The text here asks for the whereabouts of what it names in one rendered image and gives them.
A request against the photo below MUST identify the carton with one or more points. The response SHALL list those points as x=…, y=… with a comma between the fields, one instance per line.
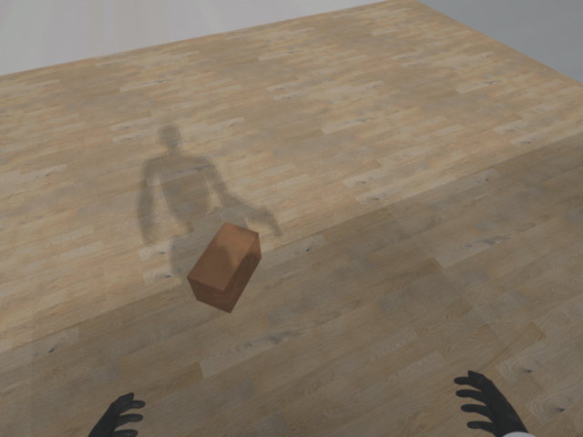
x=225, y=267

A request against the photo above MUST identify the robot left hand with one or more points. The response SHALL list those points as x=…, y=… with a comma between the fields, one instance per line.
x=111, y=420

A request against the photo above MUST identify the robot right hand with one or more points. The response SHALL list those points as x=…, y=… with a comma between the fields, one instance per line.
x=498, y=410

